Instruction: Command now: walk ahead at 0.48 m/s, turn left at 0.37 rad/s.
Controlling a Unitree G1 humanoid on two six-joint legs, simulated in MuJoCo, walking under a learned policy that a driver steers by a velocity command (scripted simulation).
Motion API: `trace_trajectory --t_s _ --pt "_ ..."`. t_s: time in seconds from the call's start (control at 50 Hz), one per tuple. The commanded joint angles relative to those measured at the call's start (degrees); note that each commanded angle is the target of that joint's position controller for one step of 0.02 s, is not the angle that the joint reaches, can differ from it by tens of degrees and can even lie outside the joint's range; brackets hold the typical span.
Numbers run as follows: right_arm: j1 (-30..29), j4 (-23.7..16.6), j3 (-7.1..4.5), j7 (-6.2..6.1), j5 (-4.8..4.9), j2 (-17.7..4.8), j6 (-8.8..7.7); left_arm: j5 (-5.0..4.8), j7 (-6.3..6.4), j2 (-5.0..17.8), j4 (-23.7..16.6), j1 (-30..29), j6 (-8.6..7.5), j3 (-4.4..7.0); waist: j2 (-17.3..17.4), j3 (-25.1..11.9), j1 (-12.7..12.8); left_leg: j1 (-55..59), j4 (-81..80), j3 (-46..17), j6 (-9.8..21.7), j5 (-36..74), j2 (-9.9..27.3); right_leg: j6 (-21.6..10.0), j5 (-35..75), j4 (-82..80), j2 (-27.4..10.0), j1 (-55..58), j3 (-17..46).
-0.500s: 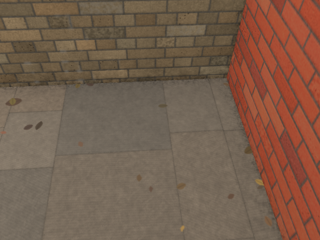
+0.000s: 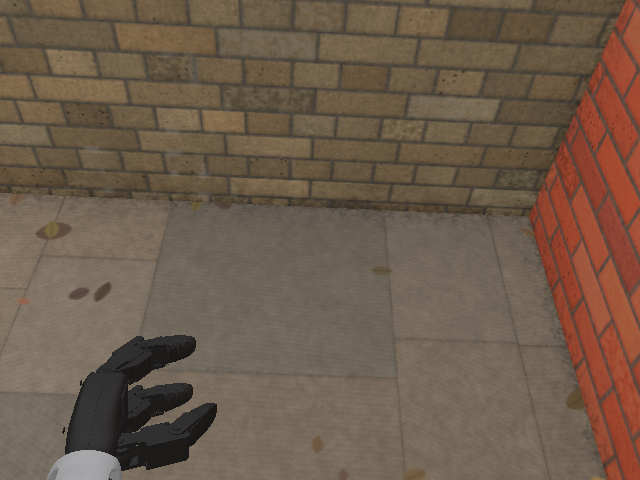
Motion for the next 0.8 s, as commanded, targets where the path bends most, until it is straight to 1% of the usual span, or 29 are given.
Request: trace_trajectory --t_s 0.02,0.04,0.06,0.08,0.1,0.12,0.14,0.16,0.18,0.2,0.22,0.24,0.26,0.3,0.36,0.4,0.42,0.44,0.46,0.48,0.5,0.52,0.54,0.56,0.58,0.62,0.66,0.7,0.8 --pt "-1.00 -4.10 -2.59 0.70 -0.89 -7.51 -1.08 0.80 -0.94 8.31 -1.19 9.97 -1.71 3.99 8.48 -7.62 9.20 -4.47 12.11 -8.38 5.81 40.01 9.64 -7.08 2.80 -1.37 -3.89 24.02 2.71" --pt "5.30 -3.95 -1.52 1.71 -1.56 -2.36 -1.79 2.02 -1.15 10.51 1.43 20.81 -1.57 5.21 -2.86 -18.29 10.12 -24.32 28.36 -6.06 3.17 20.87 4.66 -15.30 2.72 2.81 -14.98 50.59 16.32" --pt "6.86 -3.60 -0.96 2.48 -0.30 -2.93 -2.63 0.54 -1.73 10.80 5.90 30.39 -1.16 5.95 -14.69 -22.79 12.40 -38.25 43.24 -5.77 1.08 -10.10 -1.53 -21.76 -22.17 -7.78 -23.13 58.57 38.61" --pt "-0.04 -4.29 -2.96 2.52 0.41 -8.57 -2.87 0.56 -1.50 8.33 6.78 30.04 -0.99 5.44 -9.19 -10.93 13.28 -48.90 49.28 -5.94 1.03 -9.18 0.58 -20.74 -31.63 -11.30 -22.84 52.60 39.09" --pt "-7.55 -6.99 -3.12 1.80 0.01 -9.03 -2.78 0.48 -0.99 7.26 6.20 23.62 -0.55 4.95 -4.90 -2.57 11.92 -50.98 48.82 -3.71 0.74 -2.26 2.20 -18.95 -24.65 -12.71 -20.62 44.09 32.02" --pt "-9.63 -8.03 -2.79 1.12 -0.93 -8.21 -2.49 0.79 -0.42 6.25 5.48 17.57 -0.25 4.05 -0.58 0.32 8.14 -45.96 45.40 -0.70 -0.70 3.07 5.18 -17.89 -11.49 -13.47 -18.88 33.64 24.59" --pt "-8.35 -7.90 -2.95 0.74 -1.84 -7.80 -1.93 1.31 -0.27 4.78 5.16 13.64 -0.32 3.37 0.22 -0.73 4.96 -38.30 41.10 0.78 -1.92 5.90 7.81 -16.20 0.17 -13.98 -16.72 25.99 19.45" --pt "-6.89 -7.27 -2.98 0.68 -2.02 -6.75 -1.43 1.91 -0.54 3.33 5.68 11.68 -0.34 2.64 -0.13 -1.62 3.06 -33.04 37.74 2.53 -3.02 5.76 8.78 -15.33 9.41 -13.70 -14.97 20.99 15.36" --pt "-5.69 -7.02 -2.89 0.98 -1.90 -5.54 -1.26 2.01 -1.00 3.09 6.29 11.36 -0.42 2.52 -0.34 -2.68 2.58 -29.05 35.46 4.48 -4.20 7.14 8.01 -15.05 17.89 -13.53 -13.43 17.74 11.41" --pt "-5.99 -7.27 -2.71 1.15 -1.81 -4.39 -1.21 2.26 -1.14 4.28 7.12 10.83 -0.50 2.63 -1.29 -2.81 1.95 -26.77 30.73 5.85 -4.96 8.64 7.56 -15.13 24.39 -13.40 -12.59 15.40 8.11" --pt "-7.83 -8.14 -2.08 1.20 -2.30 -2.82 -1.31 2.17 -0.79 6.36 8.07 11.17 -0.50 3.00 -2.09 -3.04 1.81 -24.06 24.92 6.12 -5.12 11.63 7.60 -15.36 28.32 -13.52 -12.44 13.23 5.89" --pt "-9.43 -8.43 -1.63 1.39 -2.67 -1.92 -1.40 1.82 -0.41 7.60 8.97 11.71 -0.23 3.33 -2.15 -3.61 2.36 -21.56 19.18 6.73 -5.03 14.96 7.18 -14.95 28.82 -13.36 -11.76 12.82 3.99" --pt "-11.31 -8.68 -1.42 1.64 -2.94 -1.67 -1.40 1.37 0.00 8.75 10.19 13.31 0.12 3.56 -2.22 -4.54 3.20 -19.17 15.26 7.25 -5.04 18.40 6.49 -14.77 28.50 -13.35 -11.56 13.07 3.18" --pt "-13.60 -9.01 -1.50 1.93 -2.67 -2.64 -0.95 0.73 0.92 9.62 12.37 15.91 0.42 3.42 -2.73 -5.67 4.06 -16.92 10.19 7.33 -4.89 22.90 5.43 -14.15 25.28 -12.63 -12.22 15.19 3.21" --pt "-15.64 -9.29 -1.88 1.94 -2.85 -4.55 -1.13 0.07 1.56 9.72 13.81 16.33 1.18 3.47 -2.77 -4.88 3.94 -14.58 3.88 6.98 -3.86 24.03 5.58 -12.64 16.30 -10.71 -13.09 16.95 4.64" --pt "-15.21 -8.66 -2.26 1.82 -3.23 -5.40 -1.45 -0.19 1.74 8.59 14.71 17.41 1.48 3.05 -1.04 -4.65 3.46 -8.72 -3.34 7.73 -2.23 27.68 4.93 -10.06 8.73 -6.82 -11.16 16.61 4.96" --pt "-14.57 -8.75 -2.60 1.49 -3.57 -7.18 -1.69 0.42 1.75 7.10 15.35 19.52 1.46 2.59 1.34 -5.63 3.89 -3.34 -4.87 4.57 -0.67 38.80 8.21 -7.48 4.29 -3.07 -8.82 14.90 3.94" --pt "-13.78 -9.05 -3.32 1.16 -3.85 -10.94 -1.45 1.76 1.49 5.29 15.80 24.62 0.92 2.26 7.37 -9.54 7.20 7.05 -1.27 -1.76 3.34 53.67 15.20 -4.15 -10.71 2.30 -4.53 8.65 1.40" --pt "-14.06 -8.30 -2.50 1.26 -3.47 -8.10 -0.89 1.78 1.45 3.43 16.54 27.30 1.18 1.24 13.45 -12.74 7.60 9.08 -2.01 -6.05 8.90 47.75 19.72 -2.07 -24.42 5.22 -3.76 6.61 0.23" --pt "-14.98 -8.25 -1.54 1.44 -3.55 -4.57 -0.23 1.13 1.57 4.64 16.28 24.54 2.04 1.35 12.98 -11.67 7.37 4.88 -4.13 -7.86 9.23 35.10 19.10 -1.33 -25.78 4.74 -4.30 7.78 0.17" --pt "-17.36 -8.32 -1.19 1.67 -3.85 -3.82 0.46 1.06 1.81 5.04 16.17 22.15 3.01 1.49 11.12 -8.82 7.72 0.12 -5.61 -6.86 7.17 24.11 16.37 -1.28 -23.30 2.92 -4.14 9.50 -0.64" --pt "-20.11 -9.11 -1.01 1.84 -3.79 -3.95 0.89 1.43 2.00 5.09 16.86 21.52 4.11 1.50 9.44 -6.28 8.21 -4.76 -6.44 -4.95 5.10 16.51 14.11 -1.50 -21.33 0.42 -4.14 11.93 -1.06" --pt "-23.02 -10.06 -1.19 1.83 -3.36 -5.03 0.99 1.76 2.19 5.52 17.40 21.61 4.71 1.55 8.61 -3.32 8.58 -7.28 -7.00 -2.84 3.45 12.41 12.30 -1.79 -20.40 -1.23 -4.42 12.07 -1.03" --pt "-23.39 -9.95 -1.39 1.72 -3.13 -5.75 0.84 1.75 2.37 6.08 18.04 21.25 4.87 1.69 7.48 -1.72 8.20 -7.93 -6.57 -1.53 2.38 13.94 10.71 -1.65 -19.72 -1.65 -4.33 12.55 -1.15" --pt "-22.71 -9.31 -1.48 1.60 -3.01 -6.07 0.57 1.62 2.51 6.21 18.65 21.06 4.71 1.76 6.51 -1.51 7.92 -6.99 -5.48 -0.86 2.03 18.72 9.99 -1.41 -18.41 -1.91 -4.39 13.01 -1.08" --pt "-20.67 -7.74 -1.37 1.60 -2.65 -5.33 0.36 1.54 2.64 6.39 20.26 21.47 4.00 1.80 5.16 -3.14 7.47 -2.87 -2.35 0.26 2.52 30.48 9.49 -0.98 -16.10 -2.15 -4.69 13.73 -0.79" --pt "-19.45 -6.55 -1.41 1.59 -2.74 -5.12 0.37 1.22 2.42 6.27 21.39 20.62 3.66 1.74 3.95 -4.76 7.01 0.40 -0.15 1.01 3.11 39.06 9.38 -0.80 -13.86 -2.07 -4.85 14.40 -0.51" --pt "-19.57 -5.79 -1.48 1.61 -2.75 -5.13 0.63 1.02 2.31 6.08 22.38 19.74 3.83 1.68 3.39 -5.07 6.96 1.34 0.46 1.52 3.33 41.04 9.17 -0.76 -13.17 -2.10 -4.84 15.22 -0.56" --pt "-20.98 -4.17 -1.62 1.43 -2.37 -5.30 1.24 0.99 2.68 6.01 24.80 19.14 4.56 1.59 2.99 -2.62 7.31 -0.60 -0.27 2.72 2.81 35.15 8.15 -0.95 -14.36 -2.68 -4.66 16.20 -1.07"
